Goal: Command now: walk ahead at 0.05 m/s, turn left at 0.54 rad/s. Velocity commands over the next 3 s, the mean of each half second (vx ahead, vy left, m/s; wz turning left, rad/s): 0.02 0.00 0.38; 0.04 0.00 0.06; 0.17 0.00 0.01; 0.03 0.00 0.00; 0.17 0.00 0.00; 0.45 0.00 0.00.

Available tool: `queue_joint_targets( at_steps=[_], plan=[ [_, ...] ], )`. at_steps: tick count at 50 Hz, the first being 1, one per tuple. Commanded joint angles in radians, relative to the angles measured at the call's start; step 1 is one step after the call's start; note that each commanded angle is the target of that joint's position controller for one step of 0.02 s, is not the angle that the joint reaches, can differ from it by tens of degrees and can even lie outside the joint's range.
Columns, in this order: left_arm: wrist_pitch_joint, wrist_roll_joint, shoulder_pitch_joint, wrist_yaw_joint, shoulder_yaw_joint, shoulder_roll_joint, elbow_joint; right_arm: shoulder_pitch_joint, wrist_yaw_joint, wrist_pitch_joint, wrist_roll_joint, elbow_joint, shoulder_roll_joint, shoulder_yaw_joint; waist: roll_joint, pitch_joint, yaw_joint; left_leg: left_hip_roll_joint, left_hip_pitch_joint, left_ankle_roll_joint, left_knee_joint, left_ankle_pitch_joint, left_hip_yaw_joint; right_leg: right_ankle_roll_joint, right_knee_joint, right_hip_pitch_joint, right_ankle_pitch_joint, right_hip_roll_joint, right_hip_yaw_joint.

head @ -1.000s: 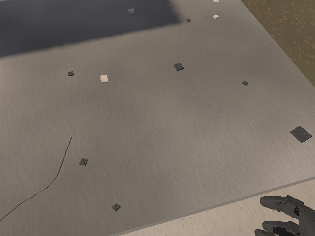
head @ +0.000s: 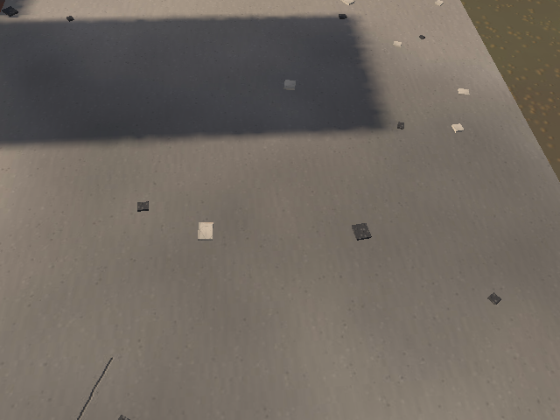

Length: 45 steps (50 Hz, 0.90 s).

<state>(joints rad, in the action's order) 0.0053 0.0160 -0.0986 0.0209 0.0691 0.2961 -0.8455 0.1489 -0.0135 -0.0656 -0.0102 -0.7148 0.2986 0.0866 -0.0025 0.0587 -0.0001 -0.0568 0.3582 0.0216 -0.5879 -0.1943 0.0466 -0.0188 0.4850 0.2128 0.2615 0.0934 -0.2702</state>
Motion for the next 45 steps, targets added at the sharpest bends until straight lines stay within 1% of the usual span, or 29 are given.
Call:
queue_joint_targets(
  at_steps=[1, 2, 3, 4, 5, 6, 7, 9, 11, 13, 16, 19, 20, 21, 22, 23, 24, 25, 26, 27, 28, 29, 30, 31, 33, 37, 43, 44, 45],
  plan=[
    [0.003, -0.041, -0.034, -0.008, 0.02, 0.082, 0.047, 0.151, 0.031, 0.012, 0.008, 0.046, 0.268, 0.082, -0.267, -0.161, -0.019, -0.205, -0.354, 0.158, 0.175, 0.67, -0.336, -0.022, 0.39, 0.208, 0.109, 0.042, 0.017],
    [0.004, -0.045, 0.034, -0.004, 0.015, 0.072, 0.092, 0.137, 0.026, 0.03, 0.035, 0.069, 0.286, 0.074, -0.32, -0.207, -0.039, -0.347, -0.379, 0.367, 0.205, 0.724, -0.574, -0.07, 0.632, 0.411, 0.458, -0.092, 0.163],
    [0.001, -0.027, 0.08, -0.003, 0.027, 0.118, 0.09, 0.138, 0.013, 0.053, 0.031, 0.07, 0.237, 0.062, -0.164, -0.229, -0.068, -0.303, -0.383, 0.362, 0.214, 0.693, -0.499, -0.059, 0.734, 0.441, 0.429, -0.075, 0.28],
    [0.001, -0.009, 0.083, 0.0, 0.028, 0.111, 0.091, 0.104, 0.016, 0.07, 0.02, 0.067, 0.219, 0.057, -0.13, -0.2, -0.043, -0.249, -0.367, 0.303, 0.208, 0.629, -0.412, -0.041, 0.732, 0.464, 0.341, -0.06, 0.305],
    [0.0, -0.014, 0.069, 0.011, 0.03, 0.107, 0.073, 0.06, 0.021, 0.074, 0.004, 0.072, 0.195, 0.053, -0.077, -0.187, -0.023, -0.206, -0.35, 0.251, 0.205, 0.551, -0.369, -0.036, 0.691, 0.471, 0.268, -0.043, 0.32],
    [-0.002, -0.022, 0.069, 0.019, 0.037, 0.127, 0.073, 0.021, 0.029, 0.07, -0.009, 0.079, 0.17, 0.044, -0.083, -0.175, -0.006, -0.191, -0.32, 0.228, 0.214, 0.513, -0.354, -0.038, 0.653, 0.455, 0.216, -0.037, 0.329],
    [-0.002, -0.023, 0.064, 0.019, 0.038, 0.125, 0.071, 0.013, 0.036, 0.065, -0.005, 0.087, 0.163, 0.038, -0.1, -0.181, 0.004, -0.175, -0.283, 0.223, 0.219, 0.532, -0.343, -0.041, 0.655, 0.408, 0.182, -0.052, 0.325],
    [-0.003, -0.014, 0.03, 0.017, 0.035, 0.107, 0.062, 0.008, 0.043, 0.062, 0.005, 0.095, 0.162, 0.036, -0.106, -0.205, 0.016, -0.163, -0.289, 0.225, 0.224, 0.528, -0.328, -0.049, 0.592, 0.376, 0.136, -0.068, 0.324],
    [-0.006, -0.011, 0.034, 0.017, 0.028, 0.091, 0.057, 0.014, 0.048, 0.061, 0.007, 0.092, 0.159, 0.034, -0.104, -0.205, 0.004, -0.159, -0.29, 0.223, 0.228, 0.487, -0.322, -0.059, 0.493, 0.346, 0.114, -0.069, 0.322],
    [-0.011, -0.012, 0.041, 0.014, 0.022, 0.081, 0.055, 0.008, 0.052, 0.056, 0.01, 0.086, 0.159, 0.031, -0.119, -0.196, -0.005, -0.151, -0.256, 0.221, 0.234, 0.406, -0.318, -0.065, 0.411, 0.289, 0.098, -0.065, 0.32],
    [-0.013, -0.008, 0.038, 0.008, 0.02, 0.09, 0.05, -0.011, 0.047, 0.051, 0.02, 0.077, 0.157, 0.024, -0.141, -0.163, -0.018, -0.142, -0.181, 0.219, 0.249, 0.282, -0.329, -0.062, 0.316, 0.197, 0.093, -0.064, 0.308],
    [-0.006, -0.006, 0.029, 0.0, 0.02, 0.096, 0.047, -0.018, 0.038, 0.047, 0.02, 0.059, 0.145, 0.012, -0.144, -0.135, -0.025, -0.142, -0.165, 0.212, 0.235, 0.229, -0.361, -0.047, 0.214, 0.14, 0.105, -0.067, 0.299],
    [-0.002, -0.007, 0.015, -0.004, 0.018, 0.091, 0.042, -0.027, 0.037, 0.045, 0.017, 0.054, 0.136, 0.007, -0.139, -0.131, -0.014, -0.135, -0.162, 0.202, 0.219, 0.223, -0.365, -0.038, 0.146, 0.107, 0.08, -0.07, 0.292],
    [0.004, -0.009, -0.011, -0.01, 0.016, 0.08, 0.031, -0.043, 0.037, 0.044, 0.012, 0.049, 0.124, -0.001, -0.128, -0.128, 0.008, -0.117, -0.149, 0.182, 0.197, 0.217, -0.357, -0.025, 0.035, 0.05, 0.007, -0.077, 0.278],
    [0.009, -0.018, -0.036, -0.016, 0.012, 0.076, 0.021, -0.033, 0.037, 0.044, 0.007, 0.039, 0.108, -0.008, -0.109, -0.123, 0.026, -0.09, -0.122, 0.145, 0.18, 0.188, -0.346, -0.007, -0.103, -0.028, -0.126, -0.075, 0.278],
    [0.013, -0.034, -0.054, -0.016, 0.015, 0.113, 0.019, 0.001, 0.038, 0.049, 0.015, 0.029, 0.085, -0.017, -0.051, -0.137, 0.011, -0.046, -0.078, 0.091, 0.137, 0.105, -0.317, 0.023, -0.134, -0.11, -0.238, 0.002, 0.357],
    [0.013, -0.043, -0.051, -0.012, 0.027, 0.189, 0.028, 0.056, 0.034, 0.057, 0.034, 0.025, 0.065, -0.021, 0.124, -0.15, -0.046, 0.064, -0.02, 0.037, 0.02, -0.081, -0.215, 0.092, -0.121, -0.148, -0.429, 0.145, 0.487],
    [0.015, -0.045, 0.004, -0.015, 0.013, 0.148, 0.019, 0.027, 0.036, 0.058, 0.032, 0.036, 0.066, -0.018, 0.223, -0.117, -0.058, 0.087, -0.061, -0.004, 0.048, -0.187, -0.154, 0.195, -0.157, -0.001, -0.313, 0.204, 0.56],
    [0.022, -0.042, 0.066, -0.019, -0.003, 0.093, 0.039, 0.005, 0.038, 0.057, 0.035, 0.022, 0.097, -0.012, 0.179, -0.096, -0.056, 0.062, -0.127, -0.018, 0.066, -0.132, -0.153, 0.183, -0.172, 0.04, -0.209, 0.157, 0.526],
    [0.027, -0.039, 0.057, -0.02, -0.003, 0.092, 0.03, -0.03, 0.04, 0.054, 0.034, 0.022, 0.098, -0.009, 0.168, -0.096, -0.036, 0.066, -0.141, -0.014, 0.092, -0.049, -0.154, 0.135, -0.164, 0.031, -0.137, 0.103, 0.481],
    [0.034, -0.036, 0.036, -0.021, -0.002, 0.108, 0.022, -0.045, 0.042, 0.045, 0.034, 0.016, 0.091, -0.01, 0.158, -0.093, -0.021, 0.059, -0.169, -0.01, 0.106, 0.008, -0.163, 0.101, -0.158, 0.039, -0.096, 0.071, 0.449],
    [0.041, -0.034, 0.027, -0.02, -0.005, 0.109, 0.011, -0.038, 0.041, 0.038, 0.035, 0.014, 0.09, -0.01, 0.147, -0.087, -0.02, 0.046, -0.19, -0.006, 0.122, 0.05, -0.175, 0.083, -0.159, 0.054, -0.055, 0.06, 0.437],
    [0.043, -0.033, 0.01, -0.019, -0.009, 0.107, 0.005, -0.028, 0.039, 0.037, 0.029, 0.003, 0.092, -0.009, 0.107, -0.08, -0.015, 0.043, -0.196, 0.005, 0.124, 0.067, -0.182, 0.065, -0.155, 0.059, -0.032, 0.034, 0.405],
    [0.042, -0.031, -0.002, -0.016, -0.009, 0.108, -0.003, -0.025, 0.036, 0.039, 0.024, -0.005, 0.086, -0.01, 0.088, -0.073, -0.011, 0.045, -0.189, 0.012, 0.129, 0.075, -0.181, 0.052, -0.139, 0.047, -0.023, 0.017, 0.385],
    [0.04, -0.027, -0.016, -0.01, -0.014, 0.099, -0.013, -0.02, 0.036, 0.046, 0.025, -0.026, 0.081, -0.009, 0.048, -0.068, 0.001, 0.041, -0.176, 0.012, 0.143, 0.097, -0.187, 0.05, -0.119, 0.027, -0.034, 0.001, 0.364],
    [0.03, -0.025, -0.031, -0.005, -0.02, 0.09, -0.032, -0.009, 0.036, 0.057, 0.023, -0.066, 0.073, -0.01, -0.005, -0.072, 0.013, 0.036, -0.17, 0.008, 0.156, 0.135, -0.194, 0.051, -0.093, -0.003, -0.069, -0.018, 0.342],
    [0.022, -0.025, -0.03, -0.008, -0.027, 0.081, -0.063, 0.005, 0.043, 0.063, 0.019, -0.124, 0.076, -0.011, -0.017, -0.068, 0.013, 0.032, -0.18, 0.007, 0.164, 0.153, -0.196, 0.046, -0.089, -0.015, -0.091, -0.036, 0.324],
    [0.02, -0.024, -0.046, -0.008, -0.028, 0.077, -0.076, 0.021, 0.045, 0.063, 0.018, -0.141, 0.07, -0.013, -0.012, -0.086, 0.013, 0.045, -0.188, 0.01, 0.163, 0.062, -0.182, 0.048, -0.099, -0.021, 0.001, -0.044, 0.317],
    [0.017, -0.018, -0.053, -0.007, -0.024, 0.087, -0.083, 0.025, 0.047, 0.061, 0.012, -0.151, 0.073, -0.012, 0.003, -0.07, 0.013, 0.067, -0.164, 0.016, 0.148, -0.099, -0.162, 0.061, -0.105, -0.006, 0.14, -0.052, 0.319]
  ],
)
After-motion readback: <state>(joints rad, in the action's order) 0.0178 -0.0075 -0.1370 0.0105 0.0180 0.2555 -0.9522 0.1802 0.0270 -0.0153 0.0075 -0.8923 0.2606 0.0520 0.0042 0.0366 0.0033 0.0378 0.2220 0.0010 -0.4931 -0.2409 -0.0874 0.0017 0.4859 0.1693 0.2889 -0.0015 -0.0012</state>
